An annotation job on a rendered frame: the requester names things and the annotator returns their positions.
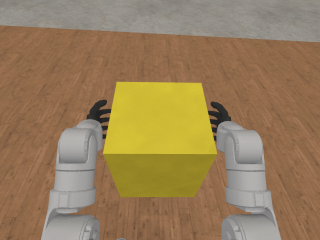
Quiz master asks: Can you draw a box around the robot right forearm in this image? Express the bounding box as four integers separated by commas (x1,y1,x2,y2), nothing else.
216,121,282,240

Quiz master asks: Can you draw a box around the left robot hand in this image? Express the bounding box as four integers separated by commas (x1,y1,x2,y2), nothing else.
86,99,112,139

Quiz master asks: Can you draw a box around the right robot hand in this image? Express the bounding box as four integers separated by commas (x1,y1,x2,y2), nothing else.
208,101,231,141

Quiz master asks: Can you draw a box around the robot left forearm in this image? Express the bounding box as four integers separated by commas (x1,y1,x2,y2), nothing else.
41,119,103,240

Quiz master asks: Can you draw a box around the carton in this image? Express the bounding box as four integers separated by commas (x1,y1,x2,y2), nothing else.
103,82,217,197

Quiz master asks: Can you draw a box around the left robot upper arm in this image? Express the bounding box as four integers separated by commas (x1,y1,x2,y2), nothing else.
42,214,100,240

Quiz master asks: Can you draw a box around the right robot upper arm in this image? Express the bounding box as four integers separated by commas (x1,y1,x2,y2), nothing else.
221,214,281,240

